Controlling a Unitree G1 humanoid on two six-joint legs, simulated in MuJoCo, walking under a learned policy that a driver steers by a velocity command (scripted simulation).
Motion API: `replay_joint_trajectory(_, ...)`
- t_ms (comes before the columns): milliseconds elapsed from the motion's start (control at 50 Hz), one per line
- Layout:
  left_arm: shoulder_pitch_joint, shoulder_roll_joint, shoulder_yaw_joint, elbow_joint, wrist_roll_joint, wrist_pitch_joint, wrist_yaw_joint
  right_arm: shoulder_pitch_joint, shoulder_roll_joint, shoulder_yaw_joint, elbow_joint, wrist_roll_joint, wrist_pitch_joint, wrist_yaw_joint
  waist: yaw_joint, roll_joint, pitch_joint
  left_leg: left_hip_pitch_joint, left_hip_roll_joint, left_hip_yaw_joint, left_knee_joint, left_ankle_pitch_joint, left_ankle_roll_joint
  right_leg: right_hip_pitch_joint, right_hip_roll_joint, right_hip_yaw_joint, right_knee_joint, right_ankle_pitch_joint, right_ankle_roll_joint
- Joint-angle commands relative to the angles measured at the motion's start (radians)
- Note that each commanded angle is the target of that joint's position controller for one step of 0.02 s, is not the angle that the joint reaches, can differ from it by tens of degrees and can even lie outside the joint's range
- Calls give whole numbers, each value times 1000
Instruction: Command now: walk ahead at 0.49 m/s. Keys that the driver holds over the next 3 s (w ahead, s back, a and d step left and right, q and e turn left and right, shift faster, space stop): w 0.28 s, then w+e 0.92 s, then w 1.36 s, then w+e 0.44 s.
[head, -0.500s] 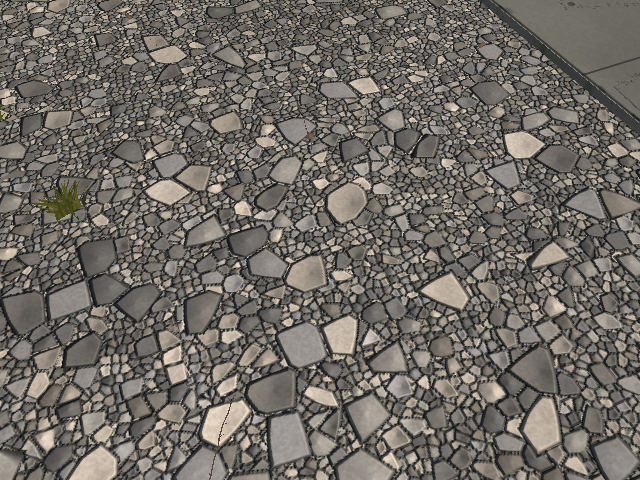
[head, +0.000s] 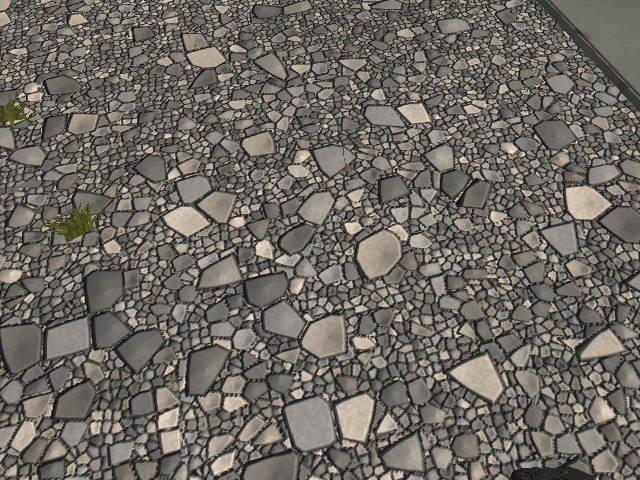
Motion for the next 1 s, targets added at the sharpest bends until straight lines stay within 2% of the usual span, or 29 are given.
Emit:
replay_joint_trajectory(20, 11, 163, 29, -13, 5, -10, 17, 25, -101, -25, -36, 3, -18, -19, -84, -111, -13, 181, -68, 24, -48, -60, 52, -48, -295, 57, 168, 1185, 5)
replay_joint_trajectory(40, -1, 175, 32, -9, 11, -5, 21, 133, -121, -36, 2, 4, -23, -27, -128, -118, -66, 275, -88, 15, -64, -103, 70, -32, -295, 55, 296, 1251, 9)
replay_joint_trajectory(60, -26, 191, 36, -11, 10, 1, 20, 281, -138, -48, 51, 3, -30, -37, -192, -114, -130, 439, -85, 0, -132, -81, 93, -75, -285, 47, 470, 1204, 9)
replay_joint_trajectory(80, -54, 183, 32, -29, 4, 0, 13, 435, -178, -65, 89, -15, -36, -50, -259, -77, -214, 677, 32, -121, -154, -142, 139, -246, -254, 34, 706, 944, 3)
replay_joint_trajectory(100, -2, 94, 16, -54, -7, -1, 5, 515, -258, -84, 95, -36, -36, -54, -222, 98, -313, 892, 309, -504, -172, -231, 232, -517, -113, -37, 1076, 221, 20)
replay_joint_trajectory(120, 64, 123, 30, -39, -8, 6, 0, 458, -232, -83, 100, -10, -26, -38, -163, 126, -315, 916, 408, -850, -328, -330, 339, -751, -14, 34, 1274, -182, 18)
replay_joint_trajectory(140, -42, 170, 40, -64, 9, 7, 1, 344, -176, -73, 84, 17, -26, -31, -128, 21, -137, 755, 361, -709, -393, -427, 296, -819, -99, 69, 1236, -68, 1)
replay_joint_trajectory(160, -115, 166, 42, -82, 12, 3, -7, 277, -121, -60, 74, 19, -34, -25, -109, -15, -44, 608, 323, -597, -443, -382, 266, -796, -128, 59, 1182, -2, 2)
replay_joint_trajectory(180, -133, 146, 42, -81, 14, 7, -10, 260, -86, -50, 83, 10, -44, -23, -73, -53, 5, 507, 280, -511, -471, -286, 230, -750, -158, 59, 1125, 24, 7)
replay_joint_trajectory(220, -107, 97, 34, -72, 28, 32, -23, 293, -59, -37, 118, 7, -63, -31, -27, -31, 5, 408, 219, -381, -496, -143, 183, -660, -187, 51, 1044, 41, 32)
replay_joint_trajectory(280, -183, 90, 34, -100, 28, 49, -34, 367, -100, -43, 159, 13, -82, -30, -24, -6, 21, 392, 187, -283, -527, -24, 173, -712, -212, 11, 957, 111, 59)
replay_joint_trajectory(340, -322, 100, 34, -142, 17, 56, -38, 424, -112, -41, 177, 10, -83, -30, -56, 3, 44, 444, 163, -191, -545, 68, 131, -810, -226, -12, 835, 240, 70)
replay_joint_trajectory(420, -461, 83, 23, -179, 3, 53, -44, 494, -102, -31, 199, 9, -85, -37, -100, 24, 44, 520, 148, -91, -531, 195, 68, -806, -188, -39, 646, 367, 62)
replay_joint_trajectory(520, -583, 82, 17, -219, 9, 49, -46, 561, -105, -24, 229, -4, -79, -60, -132, 32, 58, 709, 204, -26, -471, 349, 62, -821, -148, -92, 496, 316, 24)
replay_joint_trajectory(560, -565, 89, 22, -220, 15, 46, -45, 543, -123, -26, 231, -5, -74, -71, -104, 43, 39, 757, 223, 7, -381, 572, 55, -755, -110, -125, 457, 223, -8)
replay_joint_trajectory(600, -447, 113, 38, -186, 20, 42, -37, 518, -153, -33, 228, -7, -65, -79, -46, 68, -35, 775, 234, 36, -180, 841, 49, -609, -42, -162, 436, 117, -52)
replay_joint_trajectory(620, -322, 136, 52, -145, 22, 36, -33, 506, -169, -38, 221, -5, -58, -79, 4, 71, -102, 743, 232, 50, -10, 835, 44, -467, -15, -161, 383, 118, -80)
replay_joint_trajectory(640, -166, 187, 76, -98, 37, 31, -27, 480, -177, -39, 201, 1, -56, -77, 78, 51, -179, 579, 218, 68, 219, 651, 25, -230, -63, -69, 337, 129, -128)
replay_joint_trajectory(660, -58, 302, 112, -97, 49, 35, -13, 487, -113, -25, 140, 25, -66, -62, 92, -124, -302, 224, 111, 103, 614, 150, -20, 76, -342, 339, 320, 79, -251)
replay_joint_trajectory(680, -91, 316, 118, -101, 20, 47, -20, 467, -124, -35, 103, 20, -76, -51, 48, -190, -363, -34, -62, -55, 838, -499, -36, 182, -490, 753, 181, 206, -355)
replay_joint_trajectory(700, -143, 291, 114, -93, -5, 54, -22, 365, -152, -43, 74, 6, -86, -45, 31, -80, -225, -131, 23, -156, 811, -398, -24, 88, -435, 595, 158, 199, -312)
replay_joint_trajectory(720, -203, 241, 105, -100, -8, 53, -20, 326, -146, -40, 55, 12, -97, -42, 1, -40, -121, -116, 57, -146, 734, -314, -27, -56, -406, 482, 124, 257, -270)
replay_joint_trajectory(740, -248, 200, 94, -107, -5, 51, -19, 323, -135, -42, 57, 7, -93, -42, -45, 13, -56, -62, 86, -144, 646, -285, -35, -177, -354, 403, 97, 330, -223)
replay_joint_trajectory(760, -270, 174, 86, -108, -9, 46, -14, 328, -125, -41, 50, -12, -75, -42, -80, 12, -32, -7, 101, -145, 587, -282, -53, -262, -305, 340, 83, 394, -194)
replay_joint_trajectory(800, -257, 177, 82, -107, -13, 29, -12, 343, -101, -39, 42, -30, -36, -34, -104, -15, -48, 51, 102, -131, 518, -275, -83, -323, -260, 283, 71, 471, -182)
replay_joint_trajectory(840, -224, 213, 89, -101, -14, 20, -11, 294, -98, -39, 13, -31, -17, -29, -102, -35, -40, 33, 100, -111, 445, -220, -106, -355, -229, 254, 56, 493, -174)
replay_joint_trajectory(900, -151, 217, 90, -94, -13, 25, -11, 140, -111, -40, -51, -25, -10, -26, -55, -66, -10, -39, 96, -97, 298, -93, -127, -336, -206, 263, 45, 491, -137)
replay_joint_trajectory(940, -104, 217, 89, -91, -12, 28, -10, 67, -112, -37, -80, -22, -10, -23, -24, -80, -16, -67, 82, -100, 219, -23, -127, -284, -201, 277, 61, 511, -111)
replay_joint_trajectory(1000, -47, 224, 90, -90, -7, 32, -4, -31, -116, -30, -121, -17, -13, -18, 14, -89, -19, -96, 57, -108, 124, 16, -120, -195, -208, 308, 92, 544, -103)
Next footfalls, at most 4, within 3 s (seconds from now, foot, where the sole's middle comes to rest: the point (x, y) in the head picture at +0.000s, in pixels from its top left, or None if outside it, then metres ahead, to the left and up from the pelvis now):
0.08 left None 0.22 0.06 -0.77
0.64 right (419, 453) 0.50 -0.11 -0.77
1.18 left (395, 301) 0.86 -0.07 -0.77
1.68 right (521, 278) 0.94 -0.37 -0.77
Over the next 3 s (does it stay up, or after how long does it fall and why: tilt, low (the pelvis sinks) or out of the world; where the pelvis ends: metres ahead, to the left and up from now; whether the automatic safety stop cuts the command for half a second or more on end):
stays up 1.42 -0.62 0.01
